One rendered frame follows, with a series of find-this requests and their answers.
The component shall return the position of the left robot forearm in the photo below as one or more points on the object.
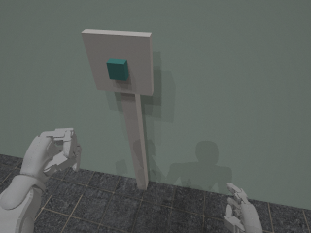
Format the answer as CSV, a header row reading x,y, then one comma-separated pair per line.
x,y
19,204

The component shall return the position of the panel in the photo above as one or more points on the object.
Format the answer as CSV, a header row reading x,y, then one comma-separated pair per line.
x,y
137,49

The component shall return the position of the left robot hand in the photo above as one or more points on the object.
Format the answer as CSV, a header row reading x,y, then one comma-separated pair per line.
x,y
43,158

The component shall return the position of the right robot hand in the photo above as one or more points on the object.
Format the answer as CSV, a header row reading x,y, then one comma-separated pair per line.
x,y
247,218

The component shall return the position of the button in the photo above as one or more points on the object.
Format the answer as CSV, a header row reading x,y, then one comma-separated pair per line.
x,y
117,69

